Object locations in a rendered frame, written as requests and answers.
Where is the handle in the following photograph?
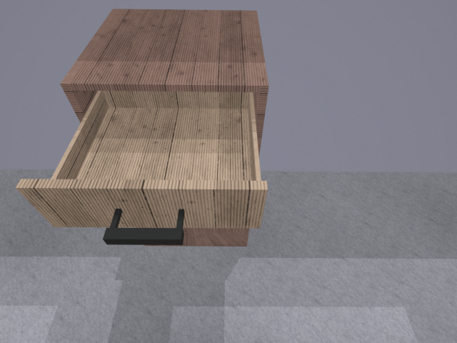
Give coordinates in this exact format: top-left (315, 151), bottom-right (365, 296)
top-left (103, 209), bottom-right (185, 245)

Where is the cabinet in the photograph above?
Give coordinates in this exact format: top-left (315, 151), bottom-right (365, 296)
top-left (60, 9), bottom-right (269, 247)

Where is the drawer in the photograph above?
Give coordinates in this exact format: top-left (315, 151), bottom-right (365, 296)
top-left (16, 91), bottom-right (268, 229)

